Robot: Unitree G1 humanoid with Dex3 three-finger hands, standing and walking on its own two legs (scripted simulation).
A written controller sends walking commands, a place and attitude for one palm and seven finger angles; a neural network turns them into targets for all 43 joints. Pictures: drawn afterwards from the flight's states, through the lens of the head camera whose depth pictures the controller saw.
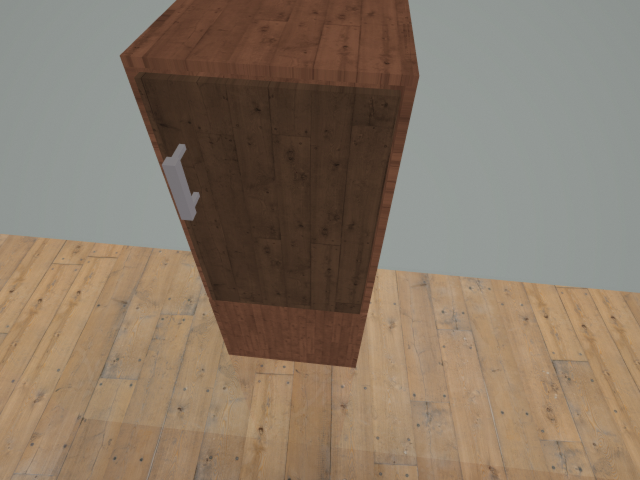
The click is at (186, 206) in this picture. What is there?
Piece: cupboard door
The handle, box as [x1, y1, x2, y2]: [162, 144, 199, 220]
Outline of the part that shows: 179,144 172,156 166,157 162,166 181,219 192,220 196,212 194,206 199,194 198,192 193,192 192,195 190,195 179,160 185,150 184,144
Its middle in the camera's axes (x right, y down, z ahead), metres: -0.24 -0.09 +0.66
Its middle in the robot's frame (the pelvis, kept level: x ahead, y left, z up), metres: +0.56 +0.27 +0.04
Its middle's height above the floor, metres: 0.81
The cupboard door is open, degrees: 0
